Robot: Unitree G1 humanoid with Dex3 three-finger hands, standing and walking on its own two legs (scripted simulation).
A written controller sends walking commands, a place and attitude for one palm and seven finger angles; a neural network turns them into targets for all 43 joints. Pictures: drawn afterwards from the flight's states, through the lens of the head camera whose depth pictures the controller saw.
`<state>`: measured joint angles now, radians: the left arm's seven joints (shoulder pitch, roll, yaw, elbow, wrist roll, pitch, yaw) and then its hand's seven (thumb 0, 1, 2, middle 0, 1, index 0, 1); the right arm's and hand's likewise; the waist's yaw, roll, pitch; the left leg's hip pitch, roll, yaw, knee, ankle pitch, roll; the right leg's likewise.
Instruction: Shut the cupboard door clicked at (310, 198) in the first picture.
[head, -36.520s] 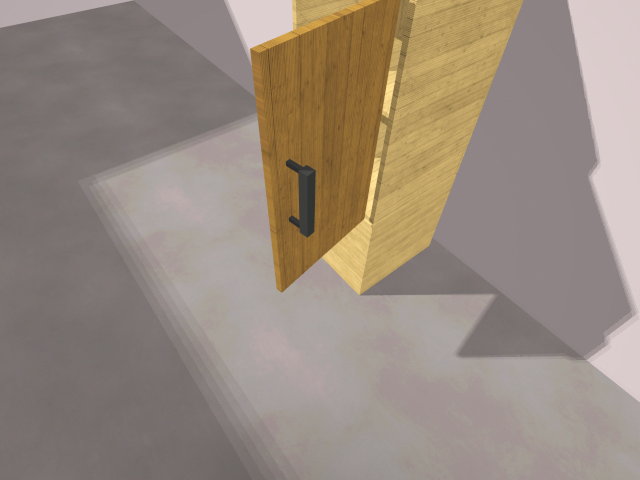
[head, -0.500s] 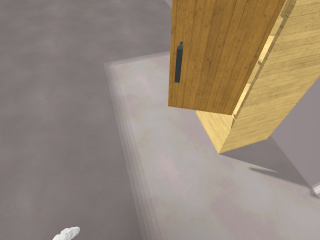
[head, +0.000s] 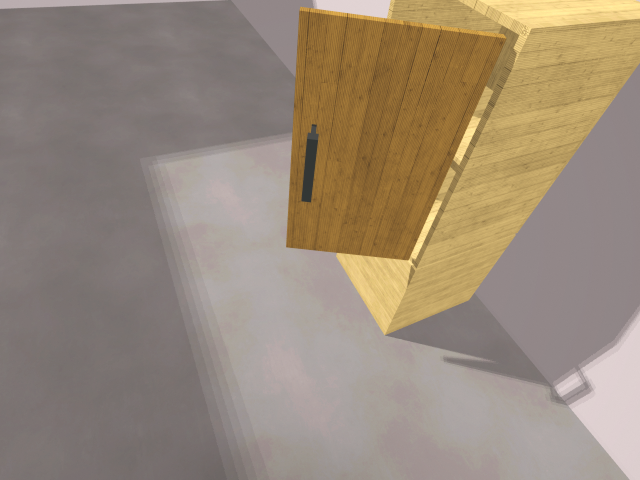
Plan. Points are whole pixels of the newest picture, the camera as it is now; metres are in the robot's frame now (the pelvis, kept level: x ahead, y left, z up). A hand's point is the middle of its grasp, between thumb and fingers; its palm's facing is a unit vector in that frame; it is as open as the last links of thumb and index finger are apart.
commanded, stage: take the last steps up to it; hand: left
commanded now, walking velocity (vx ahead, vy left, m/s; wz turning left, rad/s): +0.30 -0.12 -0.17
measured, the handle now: (310, 164) +0.72 +0.05 -0.03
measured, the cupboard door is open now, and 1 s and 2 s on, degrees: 62 62 62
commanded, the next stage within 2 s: come to a stop and stand still in 0.58 s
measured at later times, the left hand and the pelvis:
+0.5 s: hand (268, 405) +0.26 +0.08 -0.17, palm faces -0.12 -0.98 -0.19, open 7.3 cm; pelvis +0.15 -0.09 -0.01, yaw -4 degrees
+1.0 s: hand (280, 410) +0.26 +0.06 -0.18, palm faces -0.02 -0.98 -0.18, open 7.3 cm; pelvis +0.25 -0.11 +0.00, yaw -4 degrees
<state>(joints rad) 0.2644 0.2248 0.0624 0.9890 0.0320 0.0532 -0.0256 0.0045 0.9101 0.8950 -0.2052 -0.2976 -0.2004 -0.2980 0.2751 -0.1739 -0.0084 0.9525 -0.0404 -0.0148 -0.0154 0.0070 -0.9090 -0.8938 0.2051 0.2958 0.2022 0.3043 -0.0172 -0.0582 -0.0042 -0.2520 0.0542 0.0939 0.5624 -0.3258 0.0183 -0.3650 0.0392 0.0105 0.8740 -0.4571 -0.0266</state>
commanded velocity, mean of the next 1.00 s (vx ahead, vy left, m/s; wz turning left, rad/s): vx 0.06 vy -0.04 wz -0.01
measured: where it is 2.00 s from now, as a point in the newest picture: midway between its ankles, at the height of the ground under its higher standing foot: outside the picture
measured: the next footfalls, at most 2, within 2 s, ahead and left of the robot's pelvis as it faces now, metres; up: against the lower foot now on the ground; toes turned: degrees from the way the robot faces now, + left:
right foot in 0.40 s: +0.22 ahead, -0.19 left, +0.00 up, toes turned -6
left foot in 0.76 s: +0.32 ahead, +0.00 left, +0.00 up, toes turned +4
